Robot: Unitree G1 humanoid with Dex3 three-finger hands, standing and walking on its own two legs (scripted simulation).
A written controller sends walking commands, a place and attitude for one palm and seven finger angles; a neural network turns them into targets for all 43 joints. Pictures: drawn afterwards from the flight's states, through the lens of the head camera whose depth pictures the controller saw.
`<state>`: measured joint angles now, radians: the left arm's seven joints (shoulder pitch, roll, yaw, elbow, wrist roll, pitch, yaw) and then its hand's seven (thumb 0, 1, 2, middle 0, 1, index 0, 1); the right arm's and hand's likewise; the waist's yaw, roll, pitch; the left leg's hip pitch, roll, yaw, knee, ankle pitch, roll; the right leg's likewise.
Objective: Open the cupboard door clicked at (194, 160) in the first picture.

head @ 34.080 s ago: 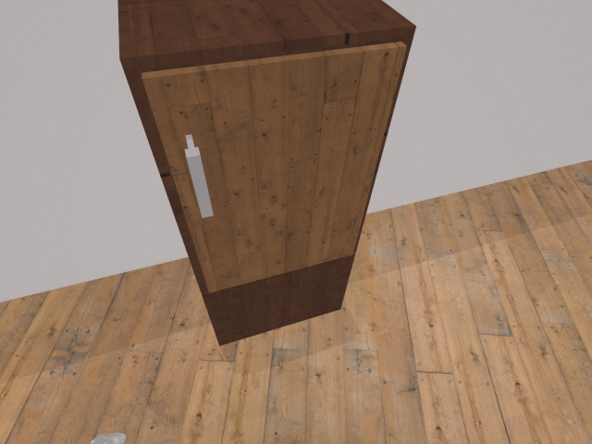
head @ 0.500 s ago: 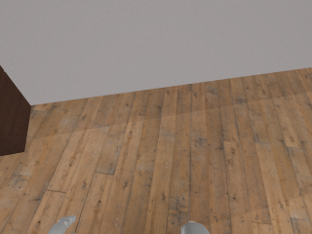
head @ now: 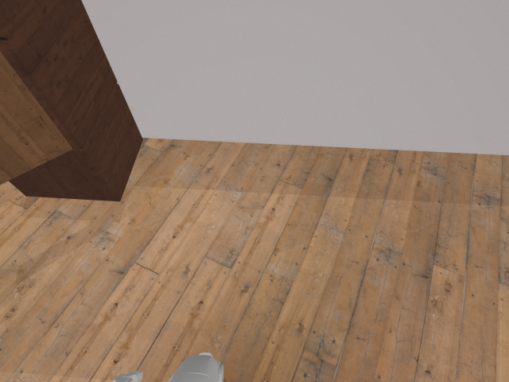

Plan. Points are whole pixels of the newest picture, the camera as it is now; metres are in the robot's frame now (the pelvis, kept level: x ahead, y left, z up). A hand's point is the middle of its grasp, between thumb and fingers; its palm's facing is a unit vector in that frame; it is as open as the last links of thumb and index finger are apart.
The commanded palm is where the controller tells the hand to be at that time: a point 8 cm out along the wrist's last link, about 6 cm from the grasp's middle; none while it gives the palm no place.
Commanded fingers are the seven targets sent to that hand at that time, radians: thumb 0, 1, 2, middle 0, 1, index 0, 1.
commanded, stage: turn to face it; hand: left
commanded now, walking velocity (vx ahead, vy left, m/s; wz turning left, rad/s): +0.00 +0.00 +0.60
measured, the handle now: out of the picture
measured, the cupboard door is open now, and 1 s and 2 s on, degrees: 44 44 44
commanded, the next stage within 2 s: take the last steps up to it in 0.94 s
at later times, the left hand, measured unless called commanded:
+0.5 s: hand out of the picture +0.09 +0.24 -0.15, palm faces +0.26 -0.93 -0.26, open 7.4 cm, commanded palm none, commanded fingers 0.00 0.90 0.90 -0.20 -0.30 -0.20 -0.30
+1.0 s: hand out of the picture -0.06 +0.20 -0.19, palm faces +0.57 -0.79 -0.22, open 7.3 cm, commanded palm none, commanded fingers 0.00 0.90 0.90 -0.20 -0.30 -0.20 -0.30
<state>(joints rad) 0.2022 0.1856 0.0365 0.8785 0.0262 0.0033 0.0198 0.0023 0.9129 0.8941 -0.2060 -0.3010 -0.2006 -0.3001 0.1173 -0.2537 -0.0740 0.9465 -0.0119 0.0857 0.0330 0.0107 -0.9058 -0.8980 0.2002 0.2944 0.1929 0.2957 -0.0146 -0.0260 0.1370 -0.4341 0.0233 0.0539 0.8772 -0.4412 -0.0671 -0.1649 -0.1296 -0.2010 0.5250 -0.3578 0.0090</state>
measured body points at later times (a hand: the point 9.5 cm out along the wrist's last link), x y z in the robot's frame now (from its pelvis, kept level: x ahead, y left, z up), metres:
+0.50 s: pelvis +0.03 +0.01 +0.00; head +0.08 +0.02 +0.44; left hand +0.08 +0.29 -0.13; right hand +0.16 -0.22 -0.15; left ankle +0.01 +0.12 -0.74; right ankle +0.06 -0.13 -0.71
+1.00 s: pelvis +0.03 +0.01 -0.02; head +0.06 +0.06 +0.43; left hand -0.09 +0.24 -0.18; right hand +0.28 -0.13 -0.14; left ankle -0.02 +0.09 -0.74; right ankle +0.06 -0.13 -0.73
